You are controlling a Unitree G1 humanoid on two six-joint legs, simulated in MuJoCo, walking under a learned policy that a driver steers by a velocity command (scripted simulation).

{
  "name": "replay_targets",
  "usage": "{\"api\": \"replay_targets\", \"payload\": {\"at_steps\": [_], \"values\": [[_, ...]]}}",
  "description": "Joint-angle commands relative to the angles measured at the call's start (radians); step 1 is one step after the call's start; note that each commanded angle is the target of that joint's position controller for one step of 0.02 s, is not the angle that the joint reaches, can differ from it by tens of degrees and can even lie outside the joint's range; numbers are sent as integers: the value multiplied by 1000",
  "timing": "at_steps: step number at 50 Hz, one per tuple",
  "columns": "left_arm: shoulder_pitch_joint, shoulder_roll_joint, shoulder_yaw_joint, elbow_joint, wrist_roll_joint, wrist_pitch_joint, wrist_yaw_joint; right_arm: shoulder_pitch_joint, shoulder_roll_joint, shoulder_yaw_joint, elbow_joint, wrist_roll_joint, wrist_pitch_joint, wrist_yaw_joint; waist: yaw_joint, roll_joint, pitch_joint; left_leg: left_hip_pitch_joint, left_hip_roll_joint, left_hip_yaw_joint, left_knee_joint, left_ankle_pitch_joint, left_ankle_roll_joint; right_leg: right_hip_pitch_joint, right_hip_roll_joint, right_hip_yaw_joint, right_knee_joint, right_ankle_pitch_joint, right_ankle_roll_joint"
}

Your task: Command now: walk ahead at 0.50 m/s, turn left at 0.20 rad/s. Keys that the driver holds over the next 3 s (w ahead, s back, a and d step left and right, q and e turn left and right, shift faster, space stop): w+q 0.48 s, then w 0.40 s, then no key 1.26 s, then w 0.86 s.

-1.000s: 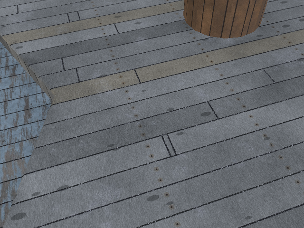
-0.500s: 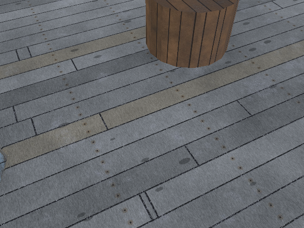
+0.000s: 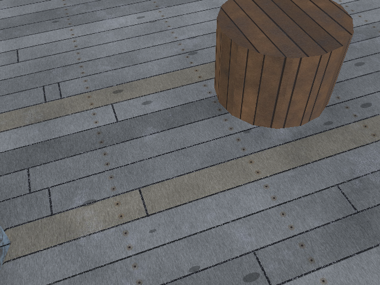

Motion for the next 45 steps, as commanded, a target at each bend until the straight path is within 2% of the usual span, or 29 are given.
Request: {"api": "replay_targets", "payload": {"at_steps": [1,5,8,10,11,12,13,14,15,16,17,18,19,21,23,27,29,32,35,36,37,38,39,40,41,42,43,44,45], "values": [[-14,163,32,-47,-2,-15,16,-64,-25,2,-60,5,-8,12,-3,-98,53,18,-18,22,-136,137,5,-35,-265,78,-124,204,-125],[38,162,37,-14,-7,-2,21,-158,-24,8,-110,12,-9,33,28,-84,90,-34,-44,20,-225,105,34,110,-314,23,-94,240,-111],[22,176,44,-15,-13,17,28,-181,-34,6,-145,11,-12,56,14,-95,87,-25,-67,54,-253,-7,68,198,-346,-11,-11,396,-87],[-10,206,52,-33,-13,30,37,-113,-70,-12,-148,8,-10,64,-35,-131,20,120,-131,123,-242,-105,100,211,-341,-48,136,746,-62],[-29,213,53,-42,-12,41,42,6,-103,-34,-124,9,-8,63,-103,-132,-49,282,-175,151,-264,-103,124,179,-319,-78,303,867,-39],[-30,204,47,-59,-10,44,48,168,-166,-68,-84,10,-4,53,-174,-97,-138,541,-181,101,-293,-65,163,42,-274,-99,536,796,-4],[32,129,19,-100,11,25,40,303,-282,-101,-71,4,3,35,-171,99,-270,928,62,-317,-307,-102,305,-343,-160,-108,929,349,58],[43,67,-7,-116,7,-19,21,291,-273,-87,-81,11,-1,37,-127,192,-377,1107,218,-787,-503,-199,431,-616,12,75,1167,-393,82],[-55,150,15,-139,-33,-53,6,280,-200,-67,-82,3,-4,34,-162,121,-309,1075,179,-686,-528,-226,367,-725,-61,189,1212,-357,50],[-120,162,15,-160,-49,-69,3,223,-156,-56,-95,2,-8,31,-147,61,-195,943,140,-532,-529,-173,323,-745,-108,171,1158,-272,29],[-143,159,19,-161,-32,-71,10,151,-129,-47,-115,2,-10,32,-103,-33,-114,777,99,-425,-545,-84,296,-697,-148,160,1060,-207,30],[-145,170,32,-160,-11,-60,18,100,-100,-37,-132,-4,-11,31,-66,-44,-74,652,68,-354,-569,-3,279,-621,-176,156,979,-172,38],[-133,164,35,-165,-3,-45,20,78,-94,-33,-145,-10,-10,28,-38,-27,-59,573,48,-332,-595,31,280,-562,-186,158,941,-156,48],[-124,134,34,-177,6,-23,24,84,-121,-40,-152,-5,-11,18,-20,-7,-43,490,27,-282,-625,90,290,-529,-184,140,852,-123,78],[-189,123,32,-206,10,-13,29,116,-153,-49,-149,-1,-13,3,-33,-2,-15,451,5,-237,-639,117,280,-549,-168,125,723,-18,107],[-321,84,16,-241,4,-20,15,177,-140,-45,-133,6,-5,-12,-94,31,-2,436,-54,-157,-626,39,211,-476,-119,104,412,268,110],[-375,85,12,-258,-5,-28,4,220,-136,-41,-112,6,-5,-12,-123,41,7,457,-34,-177,-625,-11,203,-444,-105,100,351,338,102],[-423,117,16,-285,-9,-38,-10,260,-137,-39,-92,6,0,-12,-137,42,23,594,22,-235,-559,8,198,-499,-104,115,288,260,69],[-382,150,25,-290,-12,-49,-16,260,-156,-45,-87,1,12,-18,-101,70,20,693,64,-277,-482,157,177,-463,-90,100,250,119,24],[-301,168,35,-269,-10,-53,-13,239,-154,-43,-93,1,16,-18,-54,71,-19,697,36,-255,-404,308,159,-351,-66,74,212,120,-1],[-165,205,51,-235,0,-55,-8,223,-130,-32,-106,-5,16,-16,8,52,-128,644,-18,-212,-240,380,135,-134,-103,103,239,165,-45],[5,267,65,-215,9,-54,-5,240,-90,-14,-127,-24,12,-15,61,-65,-278,457,-101,-148,49,141,97,162,-275,299,276,191,-123],[79,308,81,-169,2,-39,-15,379,-18,6,-124,5,-5,-9,8,-390,-360,89,-244,-80,350,-492,31,444,-457,737,161,-32,-265],[71,207,54,-176,-22,-36,-18,325,-113,-8,-113,18,-14,-7,41,-265,-278,-40,-188,-152,450,-547,37,411,-447,797,98,-232,-232],[-1,168,42,-190,-18,-29,-15,214,-154,-19,-137,22,-19,-3,46,-165,-135,-82,-143,-125,455,-455,39,279,-410,650,79,-204,-187],[-63,160,34,-205,-7,-21,-14,156,-142,-17,-151,11,-21,-3,21,-82,-65,-51,-95,-80,415,-375,33,147,-370,541,56,-90,-170],[-97,145,28,-208,-2,-18,-16,130,-130,-20,-159,-3,-21,-2,-1,-66,-20,-29,-66,-65,356,-328,26,57,-338,476,30,7,-169],[-110,137,22,-207,6,-20,-16,144,-115,-21,-159,-6,-17,-1,-27,-94,-21,23,-40,-61,318,-299,22,3,-311,425,10,73,-162],[-120,133,20,-205,6,-21,-18,158,-97,-20,-156,-4,-11,-2,-41,-115,-16,59,-38,-46,285,-296,11,-34,-293,377,-2,205,-165]]}}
